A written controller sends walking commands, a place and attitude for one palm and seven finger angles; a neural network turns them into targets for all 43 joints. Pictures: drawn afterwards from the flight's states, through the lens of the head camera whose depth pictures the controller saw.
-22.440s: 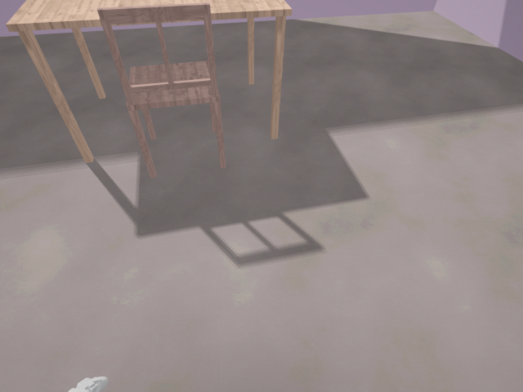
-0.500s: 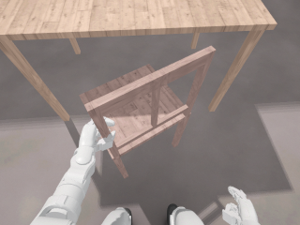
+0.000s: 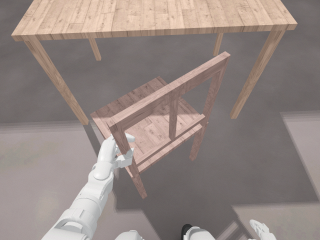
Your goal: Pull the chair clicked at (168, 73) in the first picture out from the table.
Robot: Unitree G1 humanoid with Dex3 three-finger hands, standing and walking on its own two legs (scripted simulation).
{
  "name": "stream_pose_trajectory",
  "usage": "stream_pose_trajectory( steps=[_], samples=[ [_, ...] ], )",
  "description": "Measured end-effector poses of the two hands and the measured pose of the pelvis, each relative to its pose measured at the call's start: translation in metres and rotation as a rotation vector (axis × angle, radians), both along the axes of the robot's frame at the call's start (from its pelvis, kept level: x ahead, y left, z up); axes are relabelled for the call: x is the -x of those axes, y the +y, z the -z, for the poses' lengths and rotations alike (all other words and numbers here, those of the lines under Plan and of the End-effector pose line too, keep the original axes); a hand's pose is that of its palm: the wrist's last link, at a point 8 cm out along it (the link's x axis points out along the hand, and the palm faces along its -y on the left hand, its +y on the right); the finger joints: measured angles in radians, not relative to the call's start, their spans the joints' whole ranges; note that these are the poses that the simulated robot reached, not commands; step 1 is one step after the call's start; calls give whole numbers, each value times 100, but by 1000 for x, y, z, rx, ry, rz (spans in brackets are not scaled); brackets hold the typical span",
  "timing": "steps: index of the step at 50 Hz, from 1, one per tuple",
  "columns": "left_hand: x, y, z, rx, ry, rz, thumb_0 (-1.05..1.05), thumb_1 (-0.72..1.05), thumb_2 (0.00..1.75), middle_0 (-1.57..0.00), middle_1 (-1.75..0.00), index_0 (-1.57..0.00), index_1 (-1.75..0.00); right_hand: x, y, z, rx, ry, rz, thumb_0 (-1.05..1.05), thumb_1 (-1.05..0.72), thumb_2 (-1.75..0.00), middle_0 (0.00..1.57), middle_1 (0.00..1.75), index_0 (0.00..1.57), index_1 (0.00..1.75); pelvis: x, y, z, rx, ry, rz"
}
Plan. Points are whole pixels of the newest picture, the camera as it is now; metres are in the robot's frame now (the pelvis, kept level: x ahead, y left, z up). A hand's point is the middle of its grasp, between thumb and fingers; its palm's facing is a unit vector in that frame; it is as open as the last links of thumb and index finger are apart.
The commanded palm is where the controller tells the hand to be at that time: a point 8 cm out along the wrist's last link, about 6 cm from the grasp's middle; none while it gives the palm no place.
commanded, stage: step backward, pulling the chair out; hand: left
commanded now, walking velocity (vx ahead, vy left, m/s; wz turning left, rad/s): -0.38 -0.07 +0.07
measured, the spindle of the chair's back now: (173, 119) +0.48 -0.05 -0.10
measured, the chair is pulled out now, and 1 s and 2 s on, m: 0.25 0.39 0.45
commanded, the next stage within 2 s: stop walking, hand still on the chair in 1.02 s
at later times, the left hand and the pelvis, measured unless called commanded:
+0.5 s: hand (128, 184) +0.26 +0.09 -0.06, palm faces -0.13 -0.97 -0.20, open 6.0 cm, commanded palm +0.24 +0.14 -0.06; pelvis -0.08 +0.01 +0.00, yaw +4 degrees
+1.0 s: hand (126, 215) +0.18 +0.09 -0.06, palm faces -0.15 -0.97 -0.21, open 6.1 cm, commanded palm +0.17 +0.14 -0.06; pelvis -0.16 +0.01 +0.00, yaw +4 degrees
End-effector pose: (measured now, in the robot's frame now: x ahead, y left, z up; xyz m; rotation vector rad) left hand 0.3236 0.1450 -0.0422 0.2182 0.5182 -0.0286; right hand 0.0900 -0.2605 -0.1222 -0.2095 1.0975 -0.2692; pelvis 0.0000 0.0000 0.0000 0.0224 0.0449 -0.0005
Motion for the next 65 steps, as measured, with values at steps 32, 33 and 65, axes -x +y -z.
stream_pose_trajectory(
  steps=[32, 33, 65],
  samples=[
    [100, -2, -6, -30, 4, 80, 4, 65, 76, -10, -118, -40, -136, 68, 27, 2, -42, 1, -79, 1, -90, -90, 20, 30, 20, 29, 94, 4, 2, 1, -3, -41],
    [103, -2, -6, -32, 2, 72, 4, 65, 76, -11, -118, -41, -136, 71, 29, 6, -65, 6, -83, 1, -90, -90, 20, 30, 20, 29, 95, 2, 2, 2, -5, -41],
    [200, 3, -10, -46, 4, 49, 7, 64, 79, -11, -119, -41, -133, 173, 50, 16, -144, -30, -17, 1, -90, -90, 21, 30, 20, 30, 180, 6, 6, -7, -48, -1]
  ],
)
